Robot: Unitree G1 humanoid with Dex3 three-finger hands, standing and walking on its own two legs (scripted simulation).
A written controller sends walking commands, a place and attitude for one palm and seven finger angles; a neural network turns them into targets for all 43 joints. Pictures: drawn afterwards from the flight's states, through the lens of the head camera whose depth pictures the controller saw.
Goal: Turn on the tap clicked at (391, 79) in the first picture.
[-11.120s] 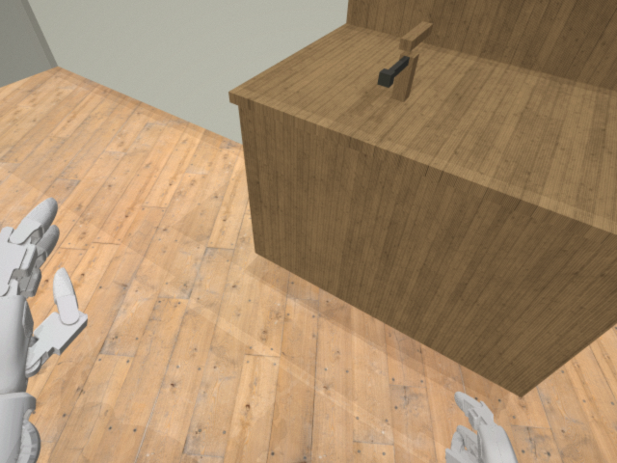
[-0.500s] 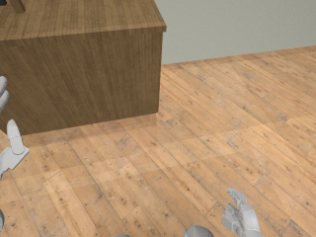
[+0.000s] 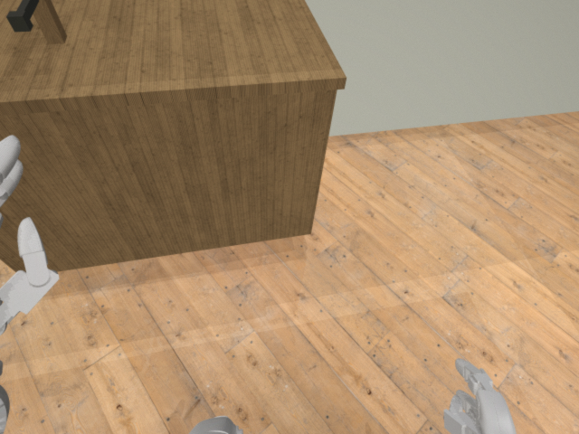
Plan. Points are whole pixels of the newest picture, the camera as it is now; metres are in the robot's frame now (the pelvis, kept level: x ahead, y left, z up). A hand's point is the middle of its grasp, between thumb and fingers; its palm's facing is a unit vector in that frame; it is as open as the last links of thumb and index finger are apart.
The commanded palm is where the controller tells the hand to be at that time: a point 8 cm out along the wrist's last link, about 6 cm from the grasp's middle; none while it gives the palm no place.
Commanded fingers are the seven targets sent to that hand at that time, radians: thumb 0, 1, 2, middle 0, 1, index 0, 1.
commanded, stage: take the last steps up to it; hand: left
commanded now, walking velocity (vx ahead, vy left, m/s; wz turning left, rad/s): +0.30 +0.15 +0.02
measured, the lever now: (20, 21) +0.77 +0.59 +0.13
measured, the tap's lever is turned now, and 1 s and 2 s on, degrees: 0 0 0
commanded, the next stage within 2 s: come to a stop and stand still in 1.52 s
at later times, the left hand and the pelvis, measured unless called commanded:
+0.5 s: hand (34, 187) +0.32 +0.31 +0.18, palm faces +0.40 -0.80 -0.44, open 7.4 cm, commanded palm +0.26 +0.35 +0.19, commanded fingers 0.00 0.90 0.90 -0.20 -0.30 -0.20 -0.30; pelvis +0.11 +0.07 +0.02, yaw +1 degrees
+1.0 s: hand (18, 115) +0.42 +0.37 +0.19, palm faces +0.41 -0.77 -0.49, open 7.4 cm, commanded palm +0.37 +0.41 +0.19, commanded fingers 0.00 0.90 0.90 -0.20 -0.30 -0.20 -0.30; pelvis +0.21 +0.13 +0.01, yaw +0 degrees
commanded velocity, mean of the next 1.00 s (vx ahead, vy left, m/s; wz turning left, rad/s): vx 0.28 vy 0.14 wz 0.00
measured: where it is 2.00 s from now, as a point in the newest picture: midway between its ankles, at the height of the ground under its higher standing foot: (213, 384)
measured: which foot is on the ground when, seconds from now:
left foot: down 0.00-0.28, up 0.30-0.54, down 0.56-0.94, up 0.96-1.00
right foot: up 0.00-0.26, down 0.28-0.58, up 0.60-0.90, down 0.92-1.00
